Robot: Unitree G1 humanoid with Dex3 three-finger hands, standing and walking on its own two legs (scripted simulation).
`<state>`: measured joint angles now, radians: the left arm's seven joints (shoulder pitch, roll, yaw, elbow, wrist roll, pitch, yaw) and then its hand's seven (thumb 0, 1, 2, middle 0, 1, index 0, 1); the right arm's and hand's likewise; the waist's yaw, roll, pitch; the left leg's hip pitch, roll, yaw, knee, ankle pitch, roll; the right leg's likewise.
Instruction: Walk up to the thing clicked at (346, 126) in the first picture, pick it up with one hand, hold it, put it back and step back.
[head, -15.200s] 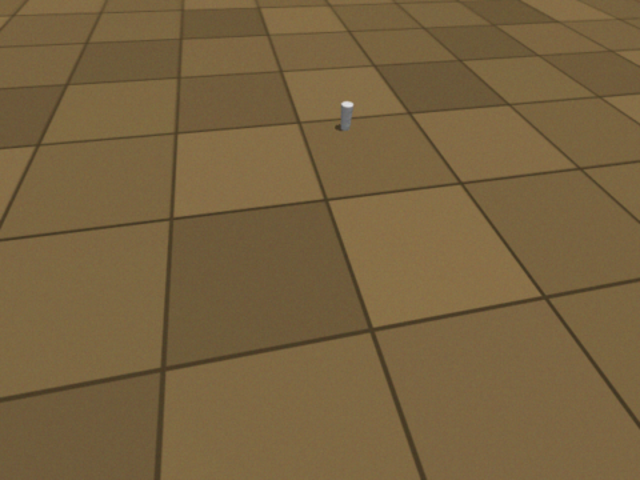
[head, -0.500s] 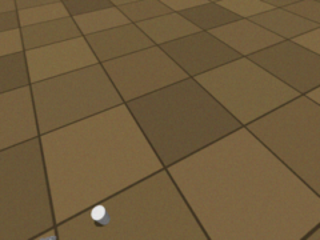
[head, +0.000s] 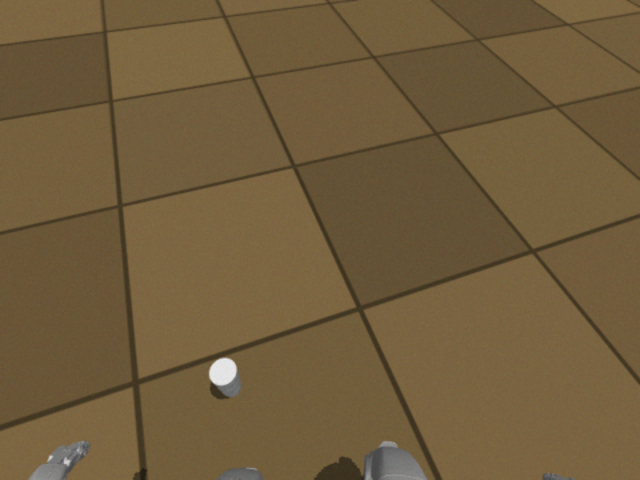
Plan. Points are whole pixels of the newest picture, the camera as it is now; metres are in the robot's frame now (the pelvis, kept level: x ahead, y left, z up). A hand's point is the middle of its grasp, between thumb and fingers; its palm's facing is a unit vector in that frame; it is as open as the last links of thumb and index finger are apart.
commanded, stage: walk up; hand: left
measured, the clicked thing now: (227, 379) +0.41 +0.25 -0.66
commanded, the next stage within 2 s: stand in 0.84 s
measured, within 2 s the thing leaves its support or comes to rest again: neither
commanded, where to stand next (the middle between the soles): +0.08 -0.01 m, yaw -3 degrees
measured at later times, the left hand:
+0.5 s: hand out of the picture +0.03 +0.24 -0.10, palm faces -0.02 -0.90 -0.43, open 7.4 cm
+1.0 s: hand out of the picture +0.14 +0.23 -0.12, palm faces -0.04 -0.93 -0.35, open 7.4 cm
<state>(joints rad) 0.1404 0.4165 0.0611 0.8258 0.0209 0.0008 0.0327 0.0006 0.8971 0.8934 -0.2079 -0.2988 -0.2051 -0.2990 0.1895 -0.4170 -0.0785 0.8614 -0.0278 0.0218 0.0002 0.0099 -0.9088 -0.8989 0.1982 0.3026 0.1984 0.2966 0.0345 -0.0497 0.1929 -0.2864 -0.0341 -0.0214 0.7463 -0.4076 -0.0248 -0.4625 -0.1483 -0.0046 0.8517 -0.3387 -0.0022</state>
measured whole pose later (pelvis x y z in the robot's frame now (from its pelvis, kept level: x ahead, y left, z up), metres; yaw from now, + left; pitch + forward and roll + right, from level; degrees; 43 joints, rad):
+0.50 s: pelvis +0.01 -0.05 +0.03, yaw -3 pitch -4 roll +1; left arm 0.37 0.41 0.07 0.91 0.04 -0.07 -0.04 0.00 0.90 0.89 -0.21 -0.30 -0.20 -0.30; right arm 0.28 -0.44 -0.07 0.89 -0.01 0.00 0.01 0.01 -0.91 -0.90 0.20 0.30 0.20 0.30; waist 0.05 0.03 0.07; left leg -0.41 -0.01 -0.10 1.04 -0.45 0.03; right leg -0.15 0.01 -0.06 0.57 -0.35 -0.05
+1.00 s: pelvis +0.03 -0.02 +0.03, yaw -2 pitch -4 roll +0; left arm 0.15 0.36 0.02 0.88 0.00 0.00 0.02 0.00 0.90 0.89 -0.21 -0.30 -0.20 -0.30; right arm 0.14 -0.33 -0.02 0.89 -0.01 -0.02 0.00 0.01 -0.91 -0.90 0.20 0.30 0.20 0.30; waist 0.01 -0.02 0.17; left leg -0.28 -0.04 -0.01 0.54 -0.19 0.04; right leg -0.30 0.01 0.09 0.89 -0.55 -0.01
